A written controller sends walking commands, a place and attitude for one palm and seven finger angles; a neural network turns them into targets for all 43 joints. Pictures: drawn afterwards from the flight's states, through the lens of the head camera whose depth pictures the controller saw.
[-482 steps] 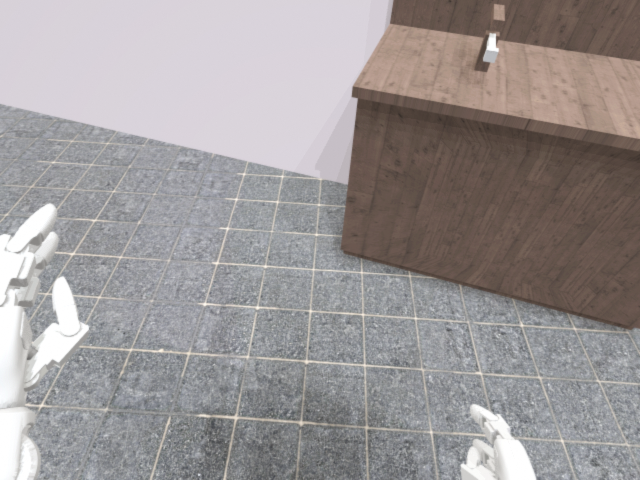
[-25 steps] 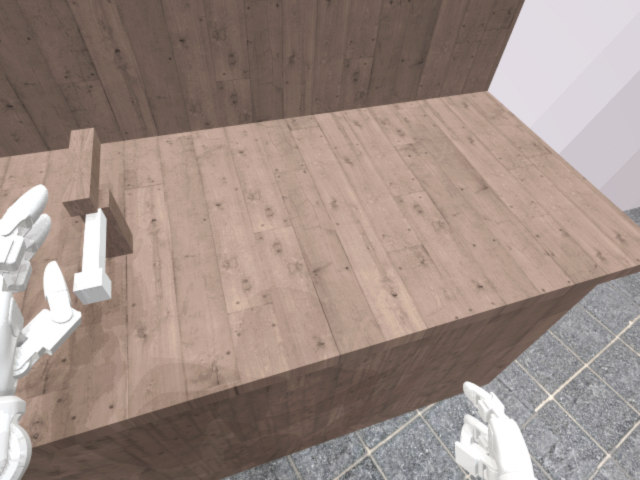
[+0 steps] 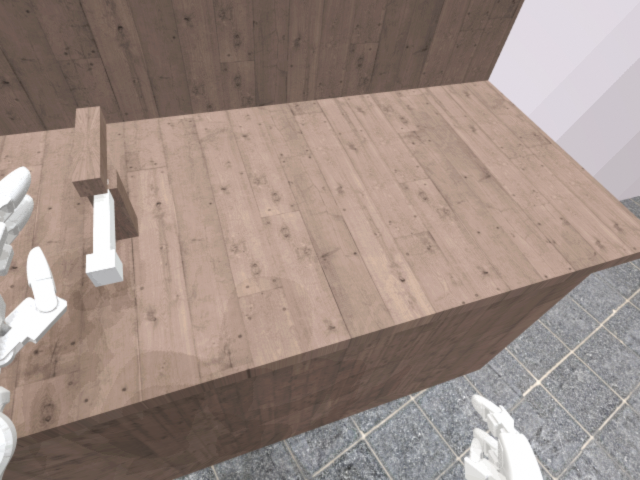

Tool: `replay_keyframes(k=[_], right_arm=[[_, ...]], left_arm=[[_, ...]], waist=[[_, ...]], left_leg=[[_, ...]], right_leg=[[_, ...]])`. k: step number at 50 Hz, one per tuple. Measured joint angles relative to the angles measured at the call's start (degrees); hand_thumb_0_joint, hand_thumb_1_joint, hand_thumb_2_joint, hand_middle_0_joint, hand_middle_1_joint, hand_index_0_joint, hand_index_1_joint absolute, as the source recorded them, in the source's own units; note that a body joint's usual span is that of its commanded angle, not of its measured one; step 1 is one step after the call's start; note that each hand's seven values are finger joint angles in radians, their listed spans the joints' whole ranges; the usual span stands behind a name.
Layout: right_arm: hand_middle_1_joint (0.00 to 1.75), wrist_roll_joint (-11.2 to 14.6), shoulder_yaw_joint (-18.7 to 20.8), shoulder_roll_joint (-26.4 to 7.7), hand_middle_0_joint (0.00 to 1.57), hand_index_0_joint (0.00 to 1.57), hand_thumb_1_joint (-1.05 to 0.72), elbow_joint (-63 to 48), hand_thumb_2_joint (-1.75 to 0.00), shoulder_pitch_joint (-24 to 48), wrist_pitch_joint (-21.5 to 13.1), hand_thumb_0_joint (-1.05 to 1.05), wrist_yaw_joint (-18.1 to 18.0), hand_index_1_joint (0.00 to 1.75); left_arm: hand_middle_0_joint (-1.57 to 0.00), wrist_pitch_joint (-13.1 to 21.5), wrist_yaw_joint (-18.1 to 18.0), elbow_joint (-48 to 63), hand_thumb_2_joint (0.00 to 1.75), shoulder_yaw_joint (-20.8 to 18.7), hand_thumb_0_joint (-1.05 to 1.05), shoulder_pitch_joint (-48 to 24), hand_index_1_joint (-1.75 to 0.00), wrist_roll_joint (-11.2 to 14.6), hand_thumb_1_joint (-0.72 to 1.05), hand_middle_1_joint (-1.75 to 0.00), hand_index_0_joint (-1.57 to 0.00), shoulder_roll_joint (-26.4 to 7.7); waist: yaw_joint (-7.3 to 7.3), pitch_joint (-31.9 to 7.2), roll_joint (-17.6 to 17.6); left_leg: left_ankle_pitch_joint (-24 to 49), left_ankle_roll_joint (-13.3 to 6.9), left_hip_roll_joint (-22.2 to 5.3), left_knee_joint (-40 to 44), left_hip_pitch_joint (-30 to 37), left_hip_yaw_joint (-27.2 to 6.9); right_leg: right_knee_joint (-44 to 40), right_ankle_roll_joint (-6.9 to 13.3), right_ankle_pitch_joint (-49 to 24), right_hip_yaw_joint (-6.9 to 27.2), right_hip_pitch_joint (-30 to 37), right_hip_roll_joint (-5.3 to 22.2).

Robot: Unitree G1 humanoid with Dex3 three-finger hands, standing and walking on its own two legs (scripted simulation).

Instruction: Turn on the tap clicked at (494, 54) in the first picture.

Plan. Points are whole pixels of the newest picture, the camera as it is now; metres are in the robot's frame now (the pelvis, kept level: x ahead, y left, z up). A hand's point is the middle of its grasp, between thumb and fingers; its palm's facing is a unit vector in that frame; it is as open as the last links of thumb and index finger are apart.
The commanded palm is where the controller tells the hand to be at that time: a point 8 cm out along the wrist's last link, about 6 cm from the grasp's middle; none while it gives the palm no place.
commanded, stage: come to a stop and stand still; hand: left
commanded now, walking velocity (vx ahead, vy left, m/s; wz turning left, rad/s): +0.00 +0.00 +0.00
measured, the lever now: (105, 268) +0.30 +0.27 +0.10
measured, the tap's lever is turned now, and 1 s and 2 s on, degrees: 0 0 0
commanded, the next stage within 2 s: look again from close up in 0.30 s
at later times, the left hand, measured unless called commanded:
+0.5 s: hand (52, 308) +0.22 +0.27 +0.15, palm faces +0.39 -0.85 -0.37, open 7.4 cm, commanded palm +0.16 +0.29 +0.18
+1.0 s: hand (81, 302) +0.23 +0.24 +0.16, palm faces +0.32 -0.87 -0.38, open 7.4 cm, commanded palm +0.16 +0.28 +0.17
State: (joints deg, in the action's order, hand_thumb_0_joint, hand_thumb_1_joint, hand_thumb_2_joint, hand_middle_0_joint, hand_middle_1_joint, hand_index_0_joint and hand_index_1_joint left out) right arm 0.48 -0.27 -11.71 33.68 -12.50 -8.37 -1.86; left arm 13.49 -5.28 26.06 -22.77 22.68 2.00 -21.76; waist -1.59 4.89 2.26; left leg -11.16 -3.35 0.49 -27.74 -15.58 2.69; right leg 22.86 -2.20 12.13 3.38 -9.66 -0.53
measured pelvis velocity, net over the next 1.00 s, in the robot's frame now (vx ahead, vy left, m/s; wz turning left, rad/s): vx -0.01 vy -0.01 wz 0.01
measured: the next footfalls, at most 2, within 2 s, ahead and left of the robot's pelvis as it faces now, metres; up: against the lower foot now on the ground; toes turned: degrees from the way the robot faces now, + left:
none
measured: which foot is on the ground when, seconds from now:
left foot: down 0.00-1.00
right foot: down 0.00-1.00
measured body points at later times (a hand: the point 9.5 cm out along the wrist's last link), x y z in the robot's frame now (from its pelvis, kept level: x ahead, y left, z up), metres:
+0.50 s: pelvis +0.00 +0.01 +0.00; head +0.03 +0.04 +0.45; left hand +0.19 +0.31 +0.17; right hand +0.20 -0.20 -0.06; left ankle +0.04 +0.08 -0.74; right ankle +0.00 -0.15 -0.74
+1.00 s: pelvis -0.01 -0.01 -0.01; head -0.01 -0.02 +0.44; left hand +0.20 +0.29 +0.18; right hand +0.21 -0.22 -0.07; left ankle +0.04 +0.08 -0.74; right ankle +0.00 -0.14 -0.74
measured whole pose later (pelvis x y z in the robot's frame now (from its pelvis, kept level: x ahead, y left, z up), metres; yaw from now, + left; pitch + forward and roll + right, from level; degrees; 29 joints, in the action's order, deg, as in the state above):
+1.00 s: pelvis -0.01 -0.01 -0.01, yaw +0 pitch -1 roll +0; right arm 0.3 -3.0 -13.7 33.5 -7.3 -5.5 1.3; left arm -5.1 2.2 23.3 -21.0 14.4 5.0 -23.0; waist -2.7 1.1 -0.9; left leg -11.9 -2.4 1.2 -31.1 -18.0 2.8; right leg 32.2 -0.7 16.3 -0.9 -14.4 1.3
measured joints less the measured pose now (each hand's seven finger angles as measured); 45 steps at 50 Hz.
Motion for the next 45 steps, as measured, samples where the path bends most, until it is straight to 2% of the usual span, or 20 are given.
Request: replay_keyframes(k=[6, 14, 24, 38, 39, 40, 41, 42, 44, 45], right_arm=[[0.3, -0.02, -0.54, 1.07, 0.2, 0.2, -0.9, -0.14, -0.9, 1.27, -0.46, 0.02, 0.47, 0.3], [0.3, -0.08, -1.53, 2.51, 0.21, 0.2, -0.9, -1.28, -0.9, 2.96, -0.12, 0.02, 0.7, 0.3], [0.3, 0.23, -1.12, 1.58, 0.21, 0.2, -0.9, -1.18, -0.9, 2.85, 1.14, 0.02, 0.51, 0.3], [0.3, 0.53, -0.36, 0.81, 0.21, 0.2, -0.9, -1.03, -0.9, 1.52, 1.64, 0.02, -0.14, 0.3], [0.3, 1.43, -1.55, 0.09, 0.2, 0.2, -0.9, -2.71, -0.9, 0.13, 2.08, 0.02, -1.66, 0.3], [0.3, 0.17, -1.87, -0.17, 0.2, 0.2, -0.9, -3.32, -0.9, -1.16, 1.83, 0.02, -2.42, 0.3], [0.3, -0.89, -1.91, -0.27, 0.2, 0.2, -0.9, -2.71, -0.9, -1.57, 1.76, 0.02, -1.93, 0.3], [0.3, -1.55, -2.09, -0.44, 0.2, 0.2, -0.9, -1.44, -0.9, -1.21, 1.81, 0.02, -0.8, 0.3], [0.3, -1.35, -2.51, -0.81, 0.2, 0.2, -0.9, 0.83, -0.9, 0.37, 2.29, 0.02, 1.12, 0.3], [0.3, -0.99, -2.61, -1.08, 0.21, 0.2, -0.9, 1.37, -0.9, 1.18, 2.45, 0.02, 1.88, 0.3]], left_arm=[[-0.2, 0.26, -0.14, 0.74, 0.9, 2.15, 0.01, -0.36, -0.3, -0.83, 0.89, -0.3, -0.21, 1.45], [-0.21, -0.29, 0.18, 1.52, 0.9, 1.63, 0.01, 0.37, -0.3, -0.67, 0.89, -0.3, -0.21, 0.0], [-0.21, -1.09, 0.05, 1.96, 0.9, 2.0, 0.01, 0.96, -0.3, -0.39, 0.89, -0.3, -0.21, 0.5], [-0.21, -1.09, -0.19, 1.5, 0.9, 2.13, 0.01, 1.85, -0.3, -0.38, 0.89, -0.3, -0.21, 0.37], [-0.21, -1.35, -0.09, 1.35, 0.9, 2.61, 0.02, -0.32, -0.3, -1.03, 0.89, -0.3, -0.21, -1.87], [-0.21, -1.46, 0.86, -0.15, 0.9, 2.45, 0.02, -4.84, -0.3, -2.69, 0.89, -0.3, -0.22, -5.3], [-0.21, -2.14, 1.76, -2.6, 0.9, 2.04, 0.02, -9.6, -0.3, -2.47, 0.89, -0.3, -0.22, -7.85], [-0.21, -4.08, 3.01, -4.54, 0.9, 0.99, 0.02, -13.42, -0.3, -0.94, 0.88, -0.3, -0.22, -8.79], [-0.21, -9.75, 5.23, -6.14, 0.9, -1.97, 0.01, -16.79, -0.3, 3.47, 0.89, -0.3, -0.22, -7.76], [-0.21, -12.66, 5.9, -6.19, 0.9, -2.86, 0.01, -16.76, -0.3, 4.69, 0.89, -0.3, -0.22, -6.43]], waist=[[-0.1, -0.17, 0.04], [0.01, 0.45, 0.09], [-0.41, 0.36, -0.13], [0.4, 0.19, -1.04], [0.1, 0.15, -1.32], [-0.96, 0.07, -1.03], [-1.52, -0.24, -0.68], [-1.72, -0.73, -0.49], [-1.97, -1.91, -0.75], [-2.2, -2.55, -1.19]], left_leg=[[-0.01, -0.61, 0.8, 0.23, 0.16, 0.08], [0.03, -0.85, 1.19, 0.39, 0.19, -0.12], [0.11, -0.89, 1.33, 0.62, 0.67, -0.45], [0.49, -0.59, 0.95, 0.88, 0.43, -0.7], [0.26, -0.56, 0.96, -0.04, -0.49, -1.3], [0.05, -0.4, 1.4, -0.94, -1.28, -1.76], [0.03, -0.09, 1.95, -1.46, -1.81, -2.27], [0.14, 0.22, 2.28, -1.6, -1.99, -2.63], [0.32, 0.57, 2.12, -1.24, -1.4, -2.21], [0.24, 0.65, 1.8, -1.13, -1.08, -1.56]], right_leg=[[-0.02, -0.42, 0.24, -0.02, 0.16, 0.79], [-0.46, -0.7, 0.19, -0.28, 0.45, 1.18], [-1.2, -0.86, -0.05, -0.65, 1.28, 1.31], [-1.64, -0.57, -0.51, -0.88, 1.15, 0.92], [-0.49, -0.93, 0.39, -1.09, 0.46, 0.63], [1.8, 0.29, 0.56, -1.63, -0.75, 0.87], [3.85, 1.16, 1.7, -2.27, -1.68, 1.34], [5.12, 1.55, 2.7, -2.69, -2.21, 1.66], [6.15, 1.82, 3.26, -2.98, -2.49, 1.77], [6.51, 1.86, 3.11, -3.63, -2.63, 1.91]])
